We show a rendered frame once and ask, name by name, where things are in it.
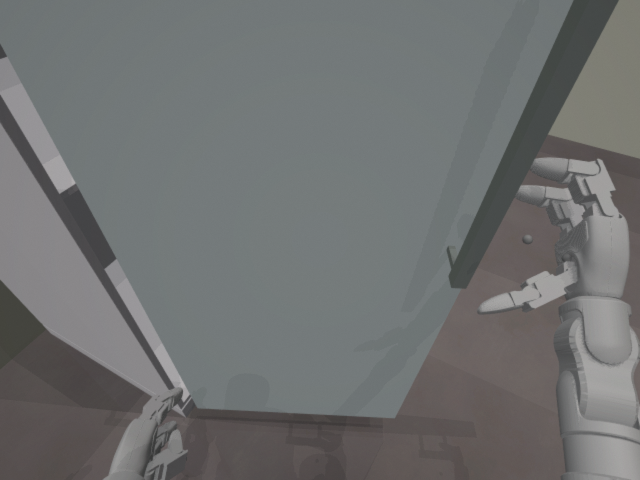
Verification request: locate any left robot hand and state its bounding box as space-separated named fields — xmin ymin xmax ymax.
xmin=108 ymin=387 xmax=188 ymax=480

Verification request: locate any fridge door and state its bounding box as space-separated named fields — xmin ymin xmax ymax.
xmin=0 ymin=0 xmax=574 ymax=418

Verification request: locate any robot right forearm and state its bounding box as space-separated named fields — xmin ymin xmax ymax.
xmin=553 ymin=296 xmax=640 ymax=480

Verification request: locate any handle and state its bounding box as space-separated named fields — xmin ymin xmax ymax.
xmin=447 ymin=0 xmax=619 ymax=289

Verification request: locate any right robot hand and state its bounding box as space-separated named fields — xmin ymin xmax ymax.
xmin=477 ymin=158 xmax=630 ymax=315

